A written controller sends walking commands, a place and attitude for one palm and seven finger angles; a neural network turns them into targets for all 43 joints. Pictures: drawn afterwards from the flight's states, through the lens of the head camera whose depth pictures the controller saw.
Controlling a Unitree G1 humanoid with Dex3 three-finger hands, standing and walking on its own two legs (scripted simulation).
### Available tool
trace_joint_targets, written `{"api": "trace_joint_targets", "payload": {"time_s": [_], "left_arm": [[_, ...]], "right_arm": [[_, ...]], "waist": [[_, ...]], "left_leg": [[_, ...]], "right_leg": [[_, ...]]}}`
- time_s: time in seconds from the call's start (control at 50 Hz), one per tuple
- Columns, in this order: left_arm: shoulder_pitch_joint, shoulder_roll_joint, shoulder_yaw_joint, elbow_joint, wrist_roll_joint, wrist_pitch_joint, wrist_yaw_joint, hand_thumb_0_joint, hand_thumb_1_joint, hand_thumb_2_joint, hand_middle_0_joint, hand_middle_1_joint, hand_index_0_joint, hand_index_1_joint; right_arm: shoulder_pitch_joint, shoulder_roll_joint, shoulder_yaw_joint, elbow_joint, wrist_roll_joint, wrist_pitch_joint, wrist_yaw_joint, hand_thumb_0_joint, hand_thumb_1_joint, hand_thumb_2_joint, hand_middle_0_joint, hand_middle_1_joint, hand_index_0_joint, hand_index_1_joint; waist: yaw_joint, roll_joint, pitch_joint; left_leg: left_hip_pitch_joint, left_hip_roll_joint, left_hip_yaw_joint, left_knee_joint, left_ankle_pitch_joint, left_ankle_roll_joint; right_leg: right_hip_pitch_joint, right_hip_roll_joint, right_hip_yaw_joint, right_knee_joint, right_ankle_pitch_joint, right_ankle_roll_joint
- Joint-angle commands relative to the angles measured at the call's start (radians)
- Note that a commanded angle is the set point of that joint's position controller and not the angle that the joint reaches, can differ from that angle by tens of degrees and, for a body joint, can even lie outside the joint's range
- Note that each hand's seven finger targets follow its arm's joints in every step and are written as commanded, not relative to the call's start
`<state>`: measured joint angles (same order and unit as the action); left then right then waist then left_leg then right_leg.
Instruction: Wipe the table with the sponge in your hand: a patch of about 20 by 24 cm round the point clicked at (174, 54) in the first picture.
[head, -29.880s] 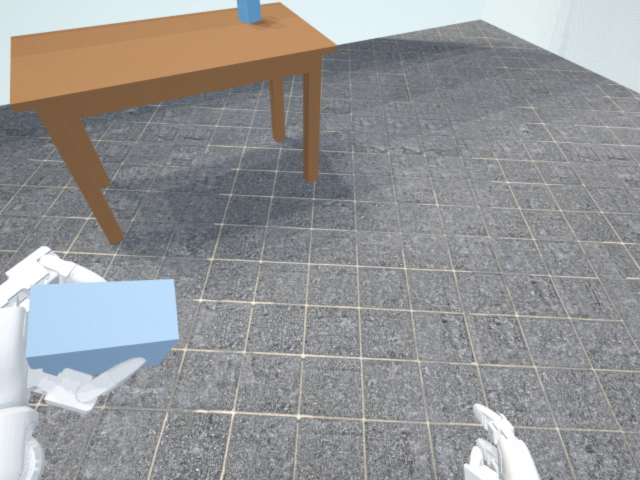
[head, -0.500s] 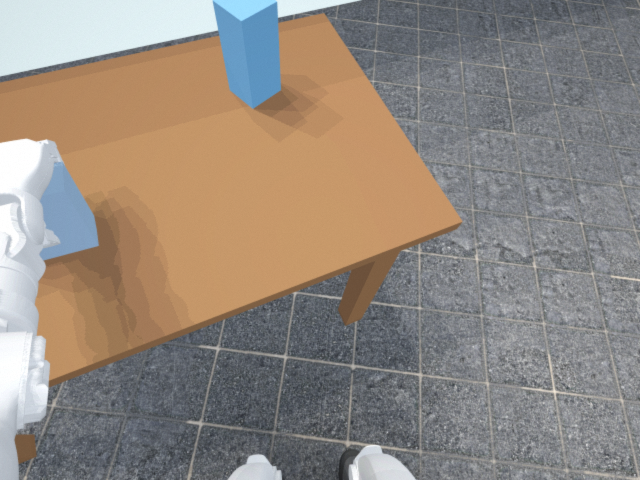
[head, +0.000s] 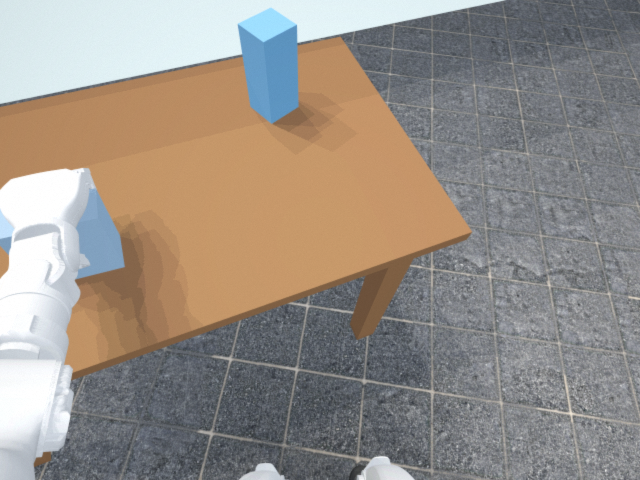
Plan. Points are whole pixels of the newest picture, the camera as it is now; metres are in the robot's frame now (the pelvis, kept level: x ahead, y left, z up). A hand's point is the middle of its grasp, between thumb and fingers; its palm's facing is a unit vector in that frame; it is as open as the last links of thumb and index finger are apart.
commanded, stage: wipe back along the middle lane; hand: left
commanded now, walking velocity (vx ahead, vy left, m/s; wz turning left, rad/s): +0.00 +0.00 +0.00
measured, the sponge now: (72, 246) +0.42 +0.35 -0.03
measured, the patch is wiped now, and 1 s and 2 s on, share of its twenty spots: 0.45 0.65 0.65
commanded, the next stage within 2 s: slide across to the third lane in 0.78 s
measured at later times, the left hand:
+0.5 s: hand (65, 260) +0.38 +0.33 +0.01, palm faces -0.08 -0.01 -1.00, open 10.0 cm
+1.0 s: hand (67, 288) +0.34 +0.31 +0.01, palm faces -0.11 +0.01 -0.99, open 10.0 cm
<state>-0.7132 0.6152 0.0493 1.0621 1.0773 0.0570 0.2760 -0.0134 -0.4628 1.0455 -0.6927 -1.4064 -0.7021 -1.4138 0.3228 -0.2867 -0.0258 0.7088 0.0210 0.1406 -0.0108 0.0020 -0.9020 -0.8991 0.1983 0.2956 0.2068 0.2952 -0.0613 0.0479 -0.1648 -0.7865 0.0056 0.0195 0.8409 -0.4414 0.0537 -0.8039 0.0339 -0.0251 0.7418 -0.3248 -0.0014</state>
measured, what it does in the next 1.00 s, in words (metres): stands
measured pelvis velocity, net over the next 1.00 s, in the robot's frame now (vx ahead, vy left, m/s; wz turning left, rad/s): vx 0.00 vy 0.00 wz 0.02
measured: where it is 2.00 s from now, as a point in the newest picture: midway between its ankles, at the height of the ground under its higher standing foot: outside the picture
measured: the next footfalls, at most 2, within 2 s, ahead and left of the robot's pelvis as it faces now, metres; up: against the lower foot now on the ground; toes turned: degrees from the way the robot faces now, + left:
none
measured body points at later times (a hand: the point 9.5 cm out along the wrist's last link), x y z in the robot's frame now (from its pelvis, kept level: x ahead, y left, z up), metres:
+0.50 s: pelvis +0.00 +0.01 +0.01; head +0.08 +0.01 +0.45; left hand +0.38 +0.32 +0.06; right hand +0.11 -0.26 -0.12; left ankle -0.04 +0.08 -0.70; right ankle +0.00 -0.13 -0.70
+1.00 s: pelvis +0.00 +0.00 +0.01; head +0.06 -0.01 +0.46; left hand +0.34 +0.31 +0.06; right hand +0.12 -0.26 -0.11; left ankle -0.04 +0.08 -0.70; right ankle +0.00 -0.13 -0.70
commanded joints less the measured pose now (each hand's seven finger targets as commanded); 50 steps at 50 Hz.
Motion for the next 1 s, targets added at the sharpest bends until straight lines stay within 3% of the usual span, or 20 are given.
{"api": "trace_joint_targets", "payload": {"time_s": [0.0, 0.06, 0.2, 0.28, 0.3, 0.38, 0.44, 0.48, 0.54, 0.58, 0.6, 0.68, 0.7, 0.74, 0.78, 0.8, 0.86, 0.9, 0.92, 0.98], "left_arm": [[-0.064, 0.134, -0.001, -0.071, 0.011, 0.003, -0.011, 0.000, 0.100, 1.300, -1.200, -1.600, -1.200, -1.600], [-0.047, 0.073, -0.040, -0.080, 0.006, 0.016, 0.002, 0.000, 0.100, 1.300, -1.200, -1.600, -1.200, -1.600], [0.043, 0.075, -0.008, -0.122, -0.008, 0.046, 0.017, 0.000, 0.100, 1.300, -1.200, -1.600, -1.200, -1.600], [0.100, 0.009, -0.056, -0.149, -0.005, 0.062, 0.015, 0.000, 0.100, 1.300, -1.200, -1.600, -1.200, -1.600], [0.108, 0.046, -0.024, -0.167, -0.002, 0.063, 0.015, 0.000, 0.100, 1.300, -1.200, -1.600, -1.200, -1.600], [0.167, -0.009, -0.056, -0.195, -0.004, 0.078, 0.019, 0.000, 0.100, 1.300, -1.200, -1.600, -1.200, -1.600], [0.205, 0.012, -0.031, -0.243, -0.012, 0.087, 0.021, 0.000, 0.100, 1.300, -1.200, -1.600, -1.200, -1.600], [0.217, -0.025, -0.063, -0.249, -0.010, 0.098, 0.020, 0.000, 0.100, 1.300, -1.200, -1.600, -1.200, -1.600], [0.182, -0.010, -0.058, -0.268, -0.007, 0.112, 0.019, 0.000, 0.100, 1.300, -1.200, -1.600, -1.200, -1.600], [0.191, -0.029, -0.076, -0.272, -0.006, 0.118, 0.014, 0.000, 0.100, 1.300, -1.200, -1.600, -1.200, -1.600], [0.182, -0.001, -0.055, -0.280, -0.002, 0.116, 0.014, 0.000, 0.100, 1.300, -1.200, -1.600, -1.200, -1.600], [0.247, -0.067, -0.095, -0.303, -0.012, 0.111, 0.004, 0.000, 0.100, 1.300, -1.200, -1.600, -1.200, -1.600], [0.253, -0.021, -0.053, -0.300, -0.011, 0.109, 0.006, 0.000, 0.100, 1.300, -1.200, -1.600, -1.200, -1.600], [0.283, -0.084, -0.098, -0.337, -0.022, 0.106, 0.005, 0.000, 0.100, 1.300, -1.200, -1.600, -1.200, -1.600], [0.304, -0.055, -0.071, -0.342, -0.023, 0.106, 0.009, 0.000, 0.100, 1.300, -1.200, -1.600, -1.200, -1.600], [0.288, -0.023, -0.043, -0.336, -0.018, 0.106, 0.013, 0.000, 0.100, 1.300, -1.200, -1.600, -1.200, -1.600], [0.257, -0.030, -0.058, -0.325, -0.010, 0.110, 0.017, 0.000, 0.100, 1.300, -1.200, -1.600, -1.200, -1.600], [0.218, -0.010, -0.044, -0.372, -0.013, 0.108, 0.019, 0.000, 0.100, 1.300, -1.200, -1.600, -1.200, -1.600], [0.215, -0.019, -0.052, -0.403, -0.019, 0.106, 0.020, 0.000, 0.100, 1.300, -1.200, -1.600, -1.200, -1.600], [0.205, -0.067, -0.089, -0.404, -0.033, 0.106, 0.016, 0.000, 0.100, 1.300, -1.200, -1.600, -1.200, -1.600]], "right_arm": [[0.106, -0.166, -0.063, -0.053, 0.001, -0.014, -0.008, 0.000, -0.900, -0.900, 0.200, 0.300, 0.200, 0.300], [0.093, -0.159, -0.067, -0.054, 0.003, -0.015, -0.006, 0.000, -0.900, -0.900, 0.200, 0.300, 0.200, 0.300], [0.057, -0.159, -0.067, -0.057, 0.007, -0.019, -0.002, 0.000, -0.900, -0.900, 0.200, 0.300, 0.200, 0.300], [0.032, -0.150, -0.067, -0.076, 0.011, -0.024, 0.003, 0.000, -0.900, -0.900, 0.200, 0.300, 0.200, 0.300], [0.026, -0.155, -0.066, -0.075, 0.011, -0.024, 0.003, 0.000, -0.900, -0.900, 0.200, 0.300, 0.200, 0.300], [0.003, -0.147, -0.066, -0.092, 0.014, -0.030, 0.004, 0.000, -0.900, -0.900, 0.200, 0.300, 0.200, 0.300], [-0.015, -0.147, -0.065, -0.103, 0.015, -0.035, 0.004, 0.000, -0.900, -0.900, 0.200, 0.300, 0.200, 0.300], [-0.033, -0.143, -0.060, -0.112, 0.017, -0.039, 0.002, 0.000, -0.900, -0.900, 0.200, 0.300, 0.200, 0.300], [-0.047, -0.146, -0.059, -0.110, 0.016, -0.041, -0.003, 0.000, -0.900, -0.900, 0.200, 0.300, 0.200, 0.300], [-0.056, -0.142, -0.055, -0.118, 0.018, -0.044, -0.008, 0.000, -0.900, -0.900, 0.200, 0.300, 0.200, 0.300], [-0.059, -0.145, -0.054, -0.116, 0.017, -0.046, -0.010, 0.000, -0.900, -0.900, 0.200, 0.300, 0.200, 0.300], [-0.074, -0.133, -0.055, -0.130, 0.018, -0.055, -0.011, 0.000, -0.900, -0.900, 0.200, 0.300, 0.200, 0.300], [-0.076, -0.141, -0.054, -0.126, 0.017, -0.055, -0.013, 0.000, -0.900, -0.900, 0.200, 0.300, 0.200, 0.300], [-0.085, -0.132, -0.053, -0.139, 0.017, -0.060, -0.013, 0.000, -0.900, -0.900, 0.200, 0.300, 0.200, 0.300], [-0.087, -0.136, -0.054, -0.134, 0.017, -0.063, -0.014, 0.000, -0.900, -0.900, 0.200, 0.300, 0.200, 0.300], [-0.090, -0.141, -0.053, -0.128, 0.014, -0.063, -0.018, 0.000, -0.900, -0.900, 0.200, 0.300, 0.200, 0.300], [-0.087, -0.140, -0.052, -0.121, 0.014, -0.066, -0.021, 0.000, -0.900, -0.900, 0.200, 0.300, 0.200, 0.300], [-0.093, -0.140, -0.054, -0.120, 0.013, -0.068, -0.025, 0.000, -0.900, -0.900, 0.200, 0.300, 0.200, 0.300], [-0.090, -0.134, -0.056, -0.125, 0.013, -0.070, -0.025, 0.000, -0.900, -0.900, 0.200, 0.300, 0.200, 0.300], [-0.101, -0.126, -0.055, -0.117, 0.015, -0.075, -0.027, 0.000, -0.900, -0.900, 0.200, 0.300, 0.200, 0.300]], "waist": [[0.027, -0.003, -0.323], [0.013, -0.024, -0.278], [0.044, -0.031, -0.289], [0.038, -0.050, -0.247], [0.052, -0.036, -0.261], [0.050, -0.052, -0.232], [0.063, -0.039, -0.249], [0.056, -0.051, -0.206], [0.051, -0.046, -0.177], [0.052, -0.054, -0.178], [0.058, -0.037, -0.182], [0.064, -0.034, -0.188], [0.070, -0.049, -0.196], [0.065, -0.049, -0.200], [0.069, -0.069, -0.196], [0.069, -0.075, -0.188], [0.056, -0.085, -0.146], [0.061, -0.050, -0.183], [0.065, -0.030, -0.222], [0.049, -0.039, -0.199]], "left_leg": [[0.244, -0.001, -0.037, -0.087, 0.523, -0.026], [0.252, 0.004, -0.041, -0.096, 0.510, -0.031], [0.275, 0.006, -0.042, -0.116, 0.560, -0.031], [0.281, 0.004, -0.041, -0.122, 0.554, -0.032], [0.291, 0.008, -0.044, -0.124, 0.584, -0.033], [0.300, 0.006, -0.043, -0.129, 0.572, -0.036], [0.316, 0.004, -0.044, -0.135, 0.591, -0.037], [0.300, 0.002, -0.045, -0.145, 0.549, -0.039], [0.308, 0.002, -0.047, -0.158, 0.494, -0.037], [0.302, -0.005, -0.044, -0.166, 0.456, -0.035], [0.307, -0.002, -0.049, -0.170, 0.462, -0.038], [0.322, -0.005, -0.043, -0.164, 0.467, -0.039], [0.321, -0.001, -0.050, -0.165, 0.470, -0.040], [0.320, -0.003, -0.043, -0.162, 0.484, -0.037], [0.310, -0.006, -0.040, -0.162, 0.453, -0.035], [0.302, -0.003, -0.042, -0.165, 0.449, -0.035], [0.281, -0.011, -0.037, -0.168, 0.397, -0.031], [0.304, -0.009, -0.036, -0.171, 0.413, -0.030], [0.320, -0.013, -0.031, -0.169, 0.431, -0.028], [0.326, -0.010, -0.033, -0.176, 0.409, -0.028]], "right_leg": [[0.245, 0.028, -0.016, -0.036, 0.339, -0.067], [0.224, 0.030, -0.023, -0.046, 0.312, -0.064], [0.283, 0.024, -0.021, -0.053, 0.350, -0.067], [0.282, 0.024, -0.025, -0.066, 0.336, -0.063], [0.295, 0.022, -0.023, -0.062, 0.352, -0.067], [0.291, 0.023, -0.027, -0.068, 0.337, -0.064], [0.319, 0.021, -0.024, -0.070, 0.352, -0.064], [0.309, 0.019, -0.030, -0.075, 0.325, -0.064], [0.296, 0.017, -0.030, -0.085, 0.284, -0.066], [0.304, 0.016, -0.028, -0.089, 0.270, -0.066], [0.304, 0.015, -0.026, -0.089, 0.264, -0.070], [0.307, 0.016, -0.027, -0.090, 0.264, -0.069], [0.314, 0.017, -0.025, -0.087, 0.266, -0.071], [0.322, 0.016, -0.027, -0.085, 0.288, -0.068], [0.334, 0.015, -0.022, -0.089, 0.287, -0.066], [0.334, 0.015, -0.018, -0.089, 0.291, -0.068], [0.319, 0.013, -0.020, -0.094, 0.269, -0.066], [0.334, 0.010, -0.013, -0.095, 0.279, -0.068], [0.358, 0.008, -0.010, -0.096, 0.298, -0.066], [0.350, 0.009, -0.014, -0.108, 0.282, -0.064]]}}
